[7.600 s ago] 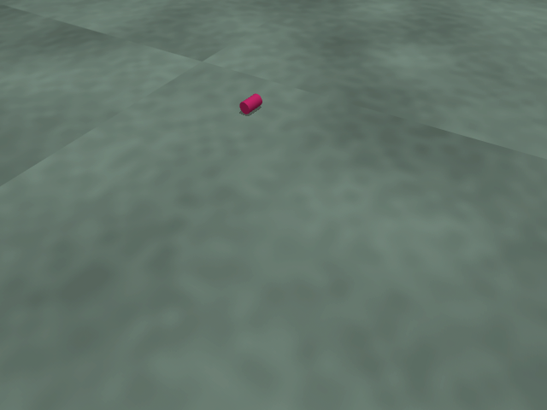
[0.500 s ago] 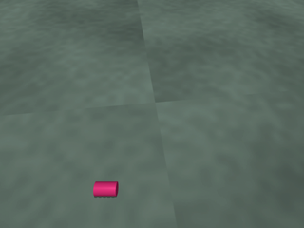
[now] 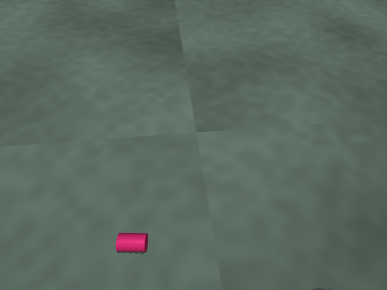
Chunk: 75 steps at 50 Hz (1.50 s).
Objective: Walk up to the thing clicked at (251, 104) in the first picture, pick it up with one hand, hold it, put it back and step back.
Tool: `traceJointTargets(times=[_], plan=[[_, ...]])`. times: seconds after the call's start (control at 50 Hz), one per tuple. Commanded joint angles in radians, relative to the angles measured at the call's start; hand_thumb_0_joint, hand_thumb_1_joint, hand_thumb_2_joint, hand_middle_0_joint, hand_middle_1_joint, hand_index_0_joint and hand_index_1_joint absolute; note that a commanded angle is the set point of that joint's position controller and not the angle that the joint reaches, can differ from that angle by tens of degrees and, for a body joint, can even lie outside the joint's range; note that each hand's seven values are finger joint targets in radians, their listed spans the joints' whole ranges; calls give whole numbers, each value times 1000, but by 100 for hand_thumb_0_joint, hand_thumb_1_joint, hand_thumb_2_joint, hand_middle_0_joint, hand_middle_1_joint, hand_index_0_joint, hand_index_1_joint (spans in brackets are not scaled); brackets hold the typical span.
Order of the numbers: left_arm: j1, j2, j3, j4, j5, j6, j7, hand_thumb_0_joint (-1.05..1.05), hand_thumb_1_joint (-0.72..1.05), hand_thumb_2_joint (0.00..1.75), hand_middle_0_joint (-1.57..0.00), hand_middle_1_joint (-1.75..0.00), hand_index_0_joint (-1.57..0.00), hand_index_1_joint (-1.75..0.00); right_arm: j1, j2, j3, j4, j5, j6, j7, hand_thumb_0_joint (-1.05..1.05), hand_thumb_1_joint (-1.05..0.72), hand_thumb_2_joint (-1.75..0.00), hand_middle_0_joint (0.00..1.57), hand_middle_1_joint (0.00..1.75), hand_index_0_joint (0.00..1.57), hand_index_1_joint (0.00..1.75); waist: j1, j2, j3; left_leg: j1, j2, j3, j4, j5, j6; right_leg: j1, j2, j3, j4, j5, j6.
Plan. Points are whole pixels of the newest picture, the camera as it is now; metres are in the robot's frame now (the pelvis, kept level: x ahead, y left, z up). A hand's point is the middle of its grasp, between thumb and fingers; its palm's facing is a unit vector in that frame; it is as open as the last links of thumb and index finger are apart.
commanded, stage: stand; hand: left
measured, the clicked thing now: (132, 242) +0.45 +0.31 -0.74
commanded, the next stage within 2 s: none
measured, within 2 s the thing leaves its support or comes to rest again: neither
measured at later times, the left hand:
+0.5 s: hand out of the picture +0.07 +0.25 -0.16, palm faces -0.02 -0.94 -0.34, open 7.4 cm
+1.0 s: hand out of the picture +0.08 +0.25 -0.16, palm faces -0.02 -0.94 -0.34, open 7.4 cm
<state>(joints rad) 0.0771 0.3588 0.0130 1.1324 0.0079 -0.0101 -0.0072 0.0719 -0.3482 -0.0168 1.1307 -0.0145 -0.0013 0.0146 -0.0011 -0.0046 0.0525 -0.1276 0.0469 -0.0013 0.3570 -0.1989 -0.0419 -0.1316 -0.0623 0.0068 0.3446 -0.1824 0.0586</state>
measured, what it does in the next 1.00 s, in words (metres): stands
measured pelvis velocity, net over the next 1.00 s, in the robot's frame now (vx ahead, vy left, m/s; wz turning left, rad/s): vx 0.00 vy -0.01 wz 0.00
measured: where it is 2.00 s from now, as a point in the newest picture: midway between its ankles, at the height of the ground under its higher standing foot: outside the picture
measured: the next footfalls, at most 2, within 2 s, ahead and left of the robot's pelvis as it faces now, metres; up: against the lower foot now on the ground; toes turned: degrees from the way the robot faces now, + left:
none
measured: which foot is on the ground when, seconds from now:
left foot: down 0.00-1.00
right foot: down 0.00-1.00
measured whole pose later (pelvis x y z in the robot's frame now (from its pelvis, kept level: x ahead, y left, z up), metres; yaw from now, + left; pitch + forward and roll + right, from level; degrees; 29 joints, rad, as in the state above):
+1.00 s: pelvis +0.00 -0.01 +0.00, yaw +0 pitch -2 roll +0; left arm 0.11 0.36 0.00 1.12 0.01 0.00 -0.01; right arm 0.10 -0.36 -0.01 1.12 -0.01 0.00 0.01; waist 0.00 0.00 0.05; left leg -0.12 0.06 0.00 0.35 -0.20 -0.05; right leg -0.13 -0.05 0.00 0.35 -0.19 0.05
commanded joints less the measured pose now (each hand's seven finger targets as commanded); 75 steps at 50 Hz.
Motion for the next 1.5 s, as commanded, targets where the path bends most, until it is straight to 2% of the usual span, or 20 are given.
traceJointTargets(times=[0.0,0.08,0.2,0.32,0.44,0.48,0.6,0.62,0.78,0.84,0.92,1.02,1.06,1.08,1.14,1.22,1.38,1.48], plan=[[-38,216,39,-61,5,-20,15,0,90,90,-20,-30,-20,-30,-41,-216,-41,-62,5,-18,-13,0,-90,-90,20,30,20,30,-8,9,-85,5,82,-53,-58,142,42,28,-71,45,-51,147,-54],[-28,216,38,-64,4,-22,15,0,90,90,-20,-30,-20,-30,-42,-216,-42,-65,6,-19,-13,0,-90,-90,20,30,20,30,-6,7,-105,30,87,-54,-48,178,44,36,-72,41,-45,176,-54],[-19,220,36,-61,2,-19,12,0,90,90,-20,-30,-20,-30,-43,-218,-39,-67,7,-16,-11,0,-90,-90,20,30,20,30,-3,7,-78,13,83,-54,-59,114,45,23,-69,46,-59,121,-58],[-13,218,35,-66,4,-21,12,0,90,90,-20,-30,-20,-30,-29,-219,-37,-68,6,-18,-12,0,-90,-90,20,30,20,30,-5,4,-87,17,86,-54,-55,137,47,29,-72,47,-56,153,-56],[-1,217,34,-63,4,-18,12,0,90,90,-20,-30,-20,-30,-30,-220,-35,-66,7,-17,-12,0,-90,-90,20,30,20,30,1,5,-72,15,83,-56,-59,105,45,11,-66,43,-59,109,-56],[-6,218,36,-62,3,-17,12,0,90,90,-20,-30,-20,-30,-15,-215,-32,-65,6,-17,-13,0,-90,-90,20,30,20,30,-2,0,-80,8,82,-52,-61,111,47,26,-72,50,-54,133,-61],[-8,217,33,-65,4,-18,13,0,90,90,-20,-30,-20,-30,-16,-222,-34,-65,5,-17,-13,0,-90,-90,20,30,20,30,0,-5,-76,8,83,-56,-59,119,45,19,-69,46,-55,116,-58],[-2,216,33,-65,4,-18,12,0,90,90,-20,-30,-20,-30,-10,-221,-33,-64,5,-18,-14,0,-90,-90,20,30,20,30,-1,-1,-81,10,87,-54,-59,129,49,26,-73,48,-53,141,-59],[1,213,30,-69,3,-17,12,0,90,90,-20,-30,-20,-30,-10,-224,-32,-64,6,-19,-14,0,-90,-90,20,30,20,30,2,18,-80,9,84,-50,-56,145,46,28,-72,43,-51,160,-59],[-2,221,31,-67,4,-16,12,0,90,90,-20,-30,-20,-30,-10,-221,-32,-63,7,-18,-14,0,-90,-90,20,30,20,30,0,1,-69,11,83,-51,-57,116,44,11,-69,45,-57,122,-61],[7,212,28,-70,2,-16,12,0,90,90,-20,-30,-20,-30,-10,-225,-33,-64,5,-20,-13,0,-90,-90,20,30,20,30,5,14,-84,19,88,-52,-58,157,45,23,-69,42,-45,158,-61],[4,216,30,-72,4,-18,13,0,90,90,-20,-30,-20,-30,-9,-222,-32,-69,6,-19,-15,0,-90,-90,20,30,20,30,1,7,-84,24,87,-47,-51,161,47,23,-73,45,-48,178,-60],[4,221,30,-71,3,-17,13,0,90,90,-20,-30,-20,-30,-6,-222,-32,-66,6,-19,-14,0,-90,-90,20,30,20,30,1,-1,-79,29,89,-50,-57,149,45,16,-72,45,-48,151,-62],[-2,219,32,-72,5,-17,13,0,90,90,-20,-30,-20,-30,0,-225,-33,-68,6,-20,-15,0,-90,-90,20,30,20,30,-3,5,-88,22,90,-48,-52,164,48,31,-74,46,-42,180,-64],[3,218,31,-72,2,-15,12,0,90,90,-20,-30,-20,-30,2,-219,-31,-65,6,-20,-15,0,-90,-90,20,30,20,30,2,10,-81,14,86,-47,-60,154,45,31,-72,47,-46,162,-64],[3,216,32,-72,4,-17,13,0,90,90,-20,-30,-20,-30,-3,-225,-33,-72,6,-19,-16,0,-90,-90,20,30,20,30,2,7,-88,22,87,-43,-50,172,49,35,-72,43,-43,190,-63],[10,219,32,-72,4,-20,14,0,90,90,-20,-30,-20,-30,1,-225,-35,-75,6,-18,-15,0,-90,-90,20,30,20,30,0,-2,-76,28,88,-49,-51,155,50,21,-71,41,-49,165,-61],[10,220,34,-71,5,-16,13,0,90,90,-20,-30,-20,-30,1,-222,-33,-74,5,-16,-14,0,-90,-90,20,30,20,30,3,10,-52,10,83,-49,-64,87,51,4,-67,47,-59,102,-64]])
